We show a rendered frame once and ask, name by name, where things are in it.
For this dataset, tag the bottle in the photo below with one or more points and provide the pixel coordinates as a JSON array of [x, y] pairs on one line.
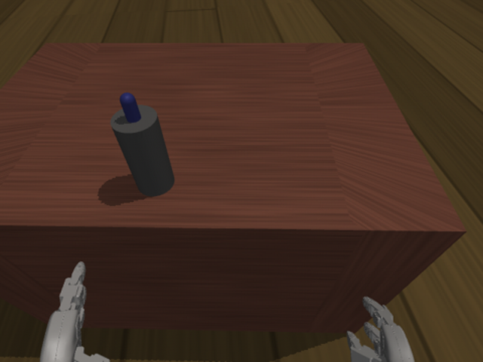
[[139, 134]]

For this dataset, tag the left robot hand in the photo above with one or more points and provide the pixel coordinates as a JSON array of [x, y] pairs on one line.
[[63, 340]]

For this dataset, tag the right robot hand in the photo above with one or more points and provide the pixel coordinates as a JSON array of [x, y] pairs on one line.
[[390, 343]]

